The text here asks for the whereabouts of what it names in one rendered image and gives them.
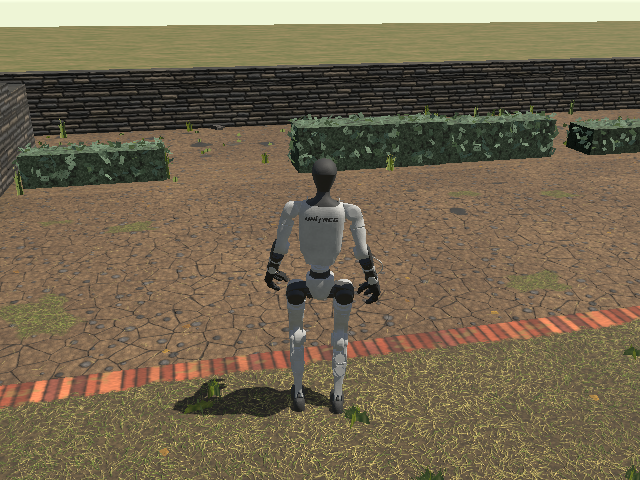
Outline humanoid robot torso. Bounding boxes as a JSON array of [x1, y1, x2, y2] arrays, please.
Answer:
[[299, 196, 346, 300]]

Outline right robot upper arm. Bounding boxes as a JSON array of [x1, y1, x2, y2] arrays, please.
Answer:
[[343, 203, 369, 260]]

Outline robot right thigh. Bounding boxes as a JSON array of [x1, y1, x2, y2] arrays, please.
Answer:
[[331, 279, 354, 351]]

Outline left robot forearm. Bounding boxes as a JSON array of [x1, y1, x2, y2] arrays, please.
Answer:
[[267, 239, 284, 274]]

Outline left robot upper arm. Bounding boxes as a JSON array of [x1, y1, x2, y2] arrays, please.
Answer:
[[273, 201, 302, 255]]

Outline right robot forearm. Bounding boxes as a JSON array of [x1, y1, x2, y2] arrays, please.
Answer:
[[359, 244, 378, 285]]

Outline robot left hand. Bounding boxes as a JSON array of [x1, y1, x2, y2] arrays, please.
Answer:
[[264, 270, 288, 291]]

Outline robot right hand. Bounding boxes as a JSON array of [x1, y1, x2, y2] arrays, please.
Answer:
[[357, 281, 381, 304]]

